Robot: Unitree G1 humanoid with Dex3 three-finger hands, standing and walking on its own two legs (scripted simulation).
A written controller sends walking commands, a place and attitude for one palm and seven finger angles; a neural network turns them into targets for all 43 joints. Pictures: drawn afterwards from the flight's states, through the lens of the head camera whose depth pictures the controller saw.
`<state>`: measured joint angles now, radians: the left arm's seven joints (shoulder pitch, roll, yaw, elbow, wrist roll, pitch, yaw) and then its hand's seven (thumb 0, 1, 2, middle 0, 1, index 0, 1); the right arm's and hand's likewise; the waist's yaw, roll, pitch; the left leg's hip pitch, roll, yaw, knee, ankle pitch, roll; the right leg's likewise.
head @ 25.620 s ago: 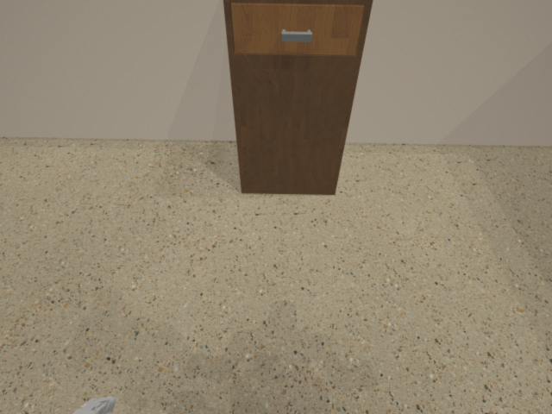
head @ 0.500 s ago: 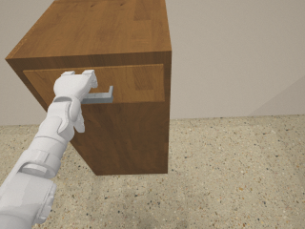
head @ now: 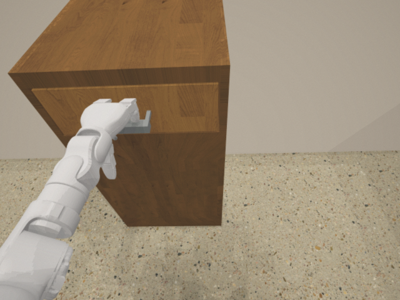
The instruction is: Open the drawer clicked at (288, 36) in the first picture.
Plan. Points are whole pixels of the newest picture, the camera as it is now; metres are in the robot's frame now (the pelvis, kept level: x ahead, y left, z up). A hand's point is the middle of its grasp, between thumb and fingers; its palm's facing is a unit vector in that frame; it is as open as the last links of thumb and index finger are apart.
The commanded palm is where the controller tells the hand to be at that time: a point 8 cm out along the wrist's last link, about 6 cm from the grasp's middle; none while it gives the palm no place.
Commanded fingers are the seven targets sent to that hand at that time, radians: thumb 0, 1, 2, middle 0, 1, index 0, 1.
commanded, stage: re-aim the fingers above the handle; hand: left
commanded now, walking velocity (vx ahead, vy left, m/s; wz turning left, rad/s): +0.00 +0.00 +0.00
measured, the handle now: (130, 120) +0.52 +0.21 +0.05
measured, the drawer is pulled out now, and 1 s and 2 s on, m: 0.00 0.00 0.00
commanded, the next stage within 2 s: lower the fingers behind the handle in 0.74 s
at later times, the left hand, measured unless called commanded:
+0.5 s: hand (114, 138) +0.42 +0.21 +0.08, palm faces -0.17 -0.01 -0.99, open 13.8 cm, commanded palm +0.42 +0.21 +0.16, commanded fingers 0.00 -0.50 0.30 -0.30 -1.20 -0.30 -1.20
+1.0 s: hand (125, 136) +0.43 +0.19 +0.08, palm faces -0.17 -0.04 -0.98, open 13.8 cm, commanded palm +0.43 +0.22 +0.15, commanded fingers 0.00 -0.50 0.30 -0.30 -1.20 -0.30 -1.20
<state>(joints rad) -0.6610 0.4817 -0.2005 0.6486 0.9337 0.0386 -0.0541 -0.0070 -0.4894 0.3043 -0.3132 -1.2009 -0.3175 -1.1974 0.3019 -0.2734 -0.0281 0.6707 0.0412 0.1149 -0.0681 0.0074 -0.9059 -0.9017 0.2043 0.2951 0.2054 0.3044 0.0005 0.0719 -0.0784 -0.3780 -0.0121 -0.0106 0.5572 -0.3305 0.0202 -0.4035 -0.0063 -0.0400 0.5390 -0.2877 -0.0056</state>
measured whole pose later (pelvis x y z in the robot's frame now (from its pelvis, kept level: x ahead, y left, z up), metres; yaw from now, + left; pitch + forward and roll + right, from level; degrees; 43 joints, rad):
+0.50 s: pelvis +0.00 -0.01 +0.00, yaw -1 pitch +8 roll +0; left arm -0.66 0.50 -0.14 0.69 0.96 0.00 -0.07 -0.01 -0.49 0.30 -0.33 -1.21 -0.33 -1.21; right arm 0.28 -0.27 -0.02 0.64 0.04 0.13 -0.09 0.01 -0.91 -0.90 0.20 0.30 0.21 0.30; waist -0.01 0.06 -0.07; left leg -0.37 0.00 0.00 0.54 -0.32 0.01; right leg -0.40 0.01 -0.03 0.54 -0.28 -0.02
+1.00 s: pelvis -0.01 +0.00 +0.00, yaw -1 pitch +10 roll -1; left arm -0.71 0.48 -0.12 0.74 0.96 -0.11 -0.06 -0.01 -0.49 0.30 -0.32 -1.21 -0.32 -1.20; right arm 0.30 -0.27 -0.02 0.66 0.03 0.11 -0.09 0.01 -0.91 -0.90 0.20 0.30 0.21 0.30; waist -0.03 0.05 -0.07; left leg -0.42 -0.01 0.01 0.59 -0.34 0.02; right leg -0.45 0.00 -0.02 0.57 -0.29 -0.01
